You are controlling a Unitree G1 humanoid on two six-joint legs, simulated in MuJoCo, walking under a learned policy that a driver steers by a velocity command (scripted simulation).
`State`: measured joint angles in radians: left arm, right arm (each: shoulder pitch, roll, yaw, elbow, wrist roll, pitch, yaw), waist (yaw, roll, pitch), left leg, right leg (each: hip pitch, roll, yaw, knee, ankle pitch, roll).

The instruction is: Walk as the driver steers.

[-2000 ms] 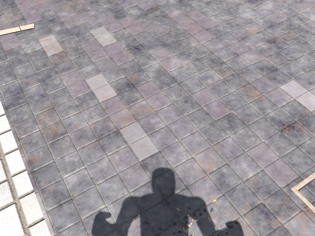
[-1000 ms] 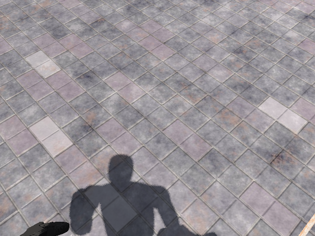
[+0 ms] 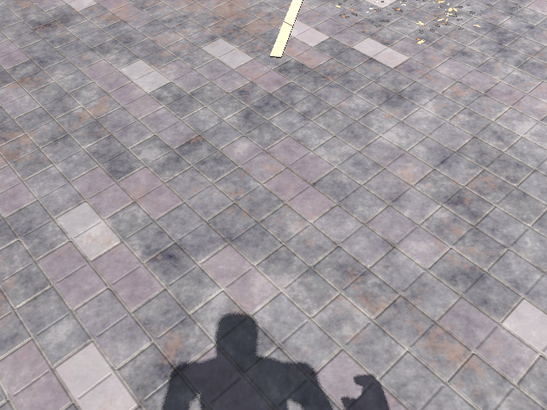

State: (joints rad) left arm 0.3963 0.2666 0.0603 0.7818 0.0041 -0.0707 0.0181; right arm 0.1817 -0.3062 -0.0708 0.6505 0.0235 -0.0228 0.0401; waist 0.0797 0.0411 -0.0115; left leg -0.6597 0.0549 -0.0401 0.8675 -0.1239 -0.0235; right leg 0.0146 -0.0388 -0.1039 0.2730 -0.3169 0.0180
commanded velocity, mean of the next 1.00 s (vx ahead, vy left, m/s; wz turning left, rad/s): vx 0.48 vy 0.00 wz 0.09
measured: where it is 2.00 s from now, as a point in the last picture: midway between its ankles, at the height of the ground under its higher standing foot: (306, 216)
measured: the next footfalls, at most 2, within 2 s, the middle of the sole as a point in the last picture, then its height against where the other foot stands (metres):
left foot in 0.14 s outside the picture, level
right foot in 0.68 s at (307, 388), level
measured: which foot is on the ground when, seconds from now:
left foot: up 0.00-0.12, down 0.14-0.70, up 0.72-1.00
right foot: down 0.00-0.14, up 0.16-0.66, down 0.68-1.00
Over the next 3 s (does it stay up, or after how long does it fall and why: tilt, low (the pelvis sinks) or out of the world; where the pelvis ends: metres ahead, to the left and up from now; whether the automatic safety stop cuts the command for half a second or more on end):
stays up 1.60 0.08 0.01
